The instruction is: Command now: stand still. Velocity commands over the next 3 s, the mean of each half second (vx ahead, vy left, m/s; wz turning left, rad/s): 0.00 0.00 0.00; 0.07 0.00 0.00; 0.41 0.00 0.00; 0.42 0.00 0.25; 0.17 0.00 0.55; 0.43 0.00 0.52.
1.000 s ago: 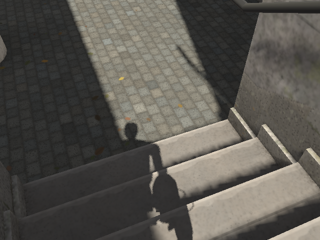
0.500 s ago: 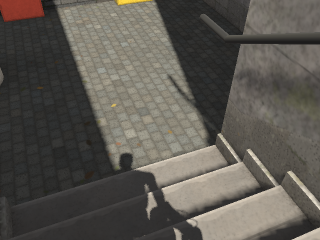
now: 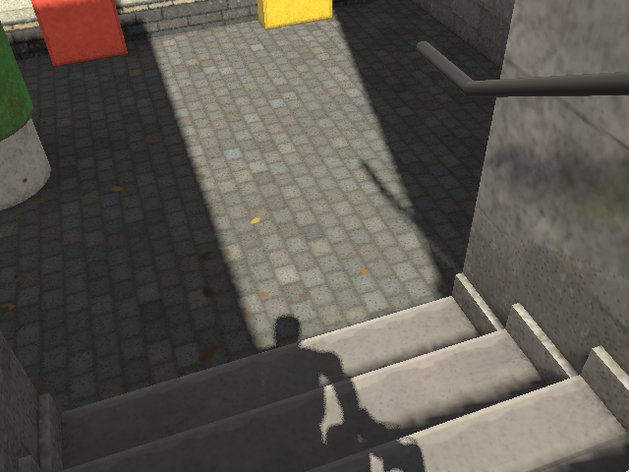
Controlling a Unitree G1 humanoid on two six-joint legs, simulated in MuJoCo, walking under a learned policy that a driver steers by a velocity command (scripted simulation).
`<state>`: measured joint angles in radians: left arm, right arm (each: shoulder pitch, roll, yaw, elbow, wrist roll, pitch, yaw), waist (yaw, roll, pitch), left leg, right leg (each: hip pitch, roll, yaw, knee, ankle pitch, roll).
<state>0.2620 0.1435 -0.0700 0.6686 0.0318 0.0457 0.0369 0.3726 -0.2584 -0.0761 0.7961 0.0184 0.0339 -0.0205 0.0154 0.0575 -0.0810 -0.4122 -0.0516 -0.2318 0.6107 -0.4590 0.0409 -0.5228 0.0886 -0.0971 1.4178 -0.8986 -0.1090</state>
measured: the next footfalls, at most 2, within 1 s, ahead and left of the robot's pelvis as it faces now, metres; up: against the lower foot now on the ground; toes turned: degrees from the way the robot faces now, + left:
left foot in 0.54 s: +0.16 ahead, +0.16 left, -0.17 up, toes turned +1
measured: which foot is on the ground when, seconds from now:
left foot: up 0.00-0.52, down 0.54-1.00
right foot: down 0.00-0.54, up 0.56-1.00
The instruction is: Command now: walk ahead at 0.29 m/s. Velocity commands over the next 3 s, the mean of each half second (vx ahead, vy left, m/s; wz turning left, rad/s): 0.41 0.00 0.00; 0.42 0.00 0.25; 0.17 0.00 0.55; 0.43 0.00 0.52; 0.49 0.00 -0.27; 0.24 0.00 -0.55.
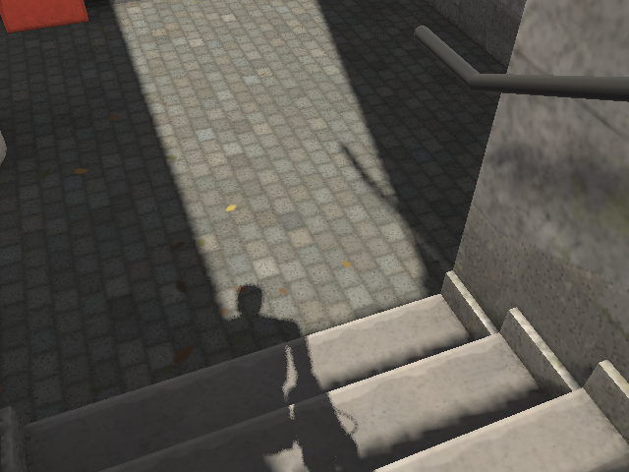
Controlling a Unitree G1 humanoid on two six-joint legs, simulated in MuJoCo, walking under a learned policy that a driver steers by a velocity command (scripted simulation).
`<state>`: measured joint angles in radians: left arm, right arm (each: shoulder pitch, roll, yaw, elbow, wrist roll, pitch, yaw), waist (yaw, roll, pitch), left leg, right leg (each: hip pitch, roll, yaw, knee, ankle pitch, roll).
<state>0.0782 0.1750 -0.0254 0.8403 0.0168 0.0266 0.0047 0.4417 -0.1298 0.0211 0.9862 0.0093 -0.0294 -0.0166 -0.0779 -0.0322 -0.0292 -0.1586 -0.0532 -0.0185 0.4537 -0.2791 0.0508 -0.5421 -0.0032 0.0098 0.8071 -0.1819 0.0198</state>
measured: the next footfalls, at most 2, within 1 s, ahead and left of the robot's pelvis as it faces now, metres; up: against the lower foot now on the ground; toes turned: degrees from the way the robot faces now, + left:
right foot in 0.08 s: +0.10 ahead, -0.10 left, +0.00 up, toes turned -1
left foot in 0.66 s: +0.45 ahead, +0.03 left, -0.17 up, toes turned +0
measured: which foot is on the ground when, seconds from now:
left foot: down 0.00-0.08, up 0.10-0.64, down 0.66-1.00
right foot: up 0.00-0.06, down 0.08-0.66, up 0.68-1.00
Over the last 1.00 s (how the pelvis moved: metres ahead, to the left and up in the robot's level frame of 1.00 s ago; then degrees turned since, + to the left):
0.14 0.06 -0.02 3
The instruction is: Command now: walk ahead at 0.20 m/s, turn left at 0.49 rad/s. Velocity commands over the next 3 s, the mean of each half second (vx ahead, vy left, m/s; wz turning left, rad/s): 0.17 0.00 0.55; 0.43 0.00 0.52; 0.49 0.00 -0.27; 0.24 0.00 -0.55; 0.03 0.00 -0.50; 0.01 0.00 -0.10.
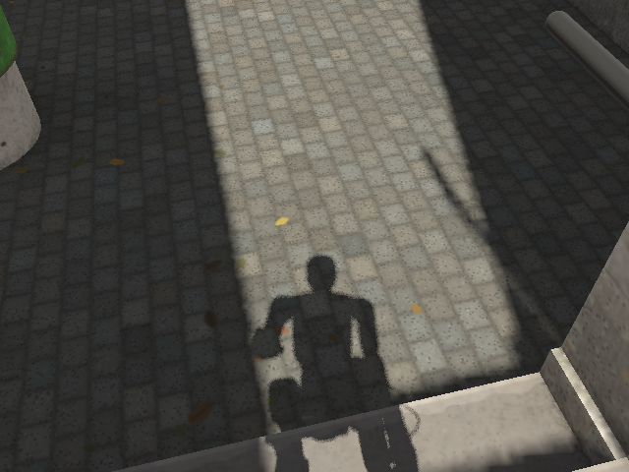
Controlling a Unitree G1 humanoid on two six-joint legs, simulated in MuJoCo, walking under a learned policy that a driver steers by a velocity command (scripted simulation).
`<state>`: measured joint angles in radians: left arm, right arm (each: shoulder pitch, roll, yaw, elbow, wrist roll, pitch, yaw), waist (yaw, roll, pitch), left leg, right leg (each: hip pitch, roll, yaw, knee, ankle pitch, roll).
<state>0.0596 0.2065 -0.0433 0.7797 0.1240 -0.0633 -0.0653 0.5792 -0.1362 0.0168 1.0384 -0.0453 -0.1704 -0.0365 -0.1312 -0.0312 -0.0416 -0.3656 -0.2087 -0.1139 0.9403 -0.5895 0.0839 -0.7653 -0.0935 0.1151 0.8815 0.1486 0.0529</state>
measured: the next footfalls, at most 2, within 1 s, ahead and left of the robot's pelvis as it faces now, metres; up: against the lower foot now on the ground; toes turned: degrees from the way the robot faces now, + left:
right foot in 0.14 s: +0.27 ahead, -0.17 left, -0.17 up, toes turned -1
left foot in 0.94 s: +0.19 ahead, +0.14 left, -0.17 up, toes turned +34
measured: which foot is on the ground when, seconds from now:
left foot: down 0.00-0.16, up 0.18-0.92, down 0.94-1.00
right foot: up 0.00-0.12, down 0.14-0.90, up 0.92-1.00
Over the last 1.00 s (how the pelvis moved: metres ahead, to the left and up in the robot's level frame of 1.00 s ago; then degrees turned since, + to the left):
0.49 -0.05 -0.23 11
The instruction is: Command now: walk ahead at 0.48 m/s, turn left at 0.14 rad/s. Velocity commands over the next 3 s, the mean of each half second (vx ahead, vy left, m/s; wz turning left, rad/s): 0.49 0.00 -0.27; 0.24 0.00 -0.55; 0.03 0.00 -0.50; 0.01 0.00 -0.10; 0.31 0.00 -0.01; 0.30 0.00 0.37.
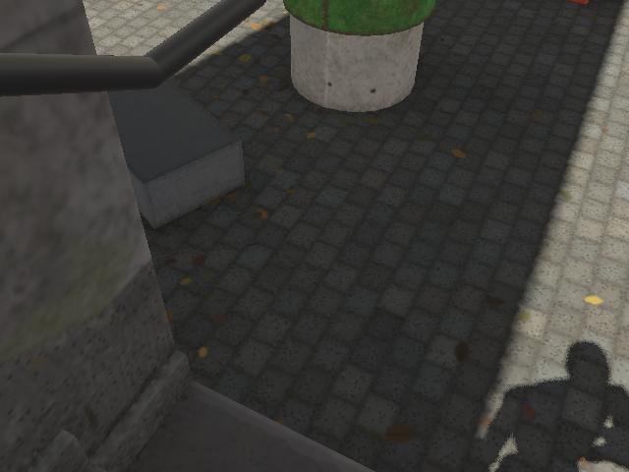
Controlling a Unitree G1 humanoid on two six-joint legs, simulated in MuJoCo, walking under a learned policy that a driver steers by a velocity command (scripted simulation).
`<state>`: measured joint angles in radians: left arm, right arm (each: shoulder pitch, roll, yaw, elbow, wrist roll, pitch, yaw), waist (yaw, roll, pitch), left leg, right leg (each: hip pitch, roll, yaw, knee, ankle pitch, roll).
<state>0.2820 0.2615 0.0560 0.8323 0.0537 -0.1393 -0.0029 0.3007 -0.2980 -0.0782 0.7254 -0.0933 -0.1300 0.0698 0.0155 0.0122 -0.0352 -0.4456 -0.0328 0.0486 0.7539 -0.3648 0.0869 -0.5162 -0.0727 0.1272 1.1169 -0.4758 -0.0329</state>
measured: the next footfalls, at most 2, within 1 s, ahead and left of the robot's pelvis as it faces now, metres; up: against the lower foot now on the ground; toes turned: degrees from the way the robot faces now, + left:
right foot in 0.74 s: +0.39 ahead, -0.18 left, -0.17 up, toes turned -23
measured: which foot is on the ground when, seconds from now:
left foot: down 0.00-0.74, up 0.76-1.00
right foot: up 0.00-0.72, down 0.74-1.00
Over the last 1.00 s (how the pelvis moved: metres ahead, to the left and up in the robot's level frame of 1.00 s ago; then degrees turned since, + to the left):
0.15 0.04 -0.14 32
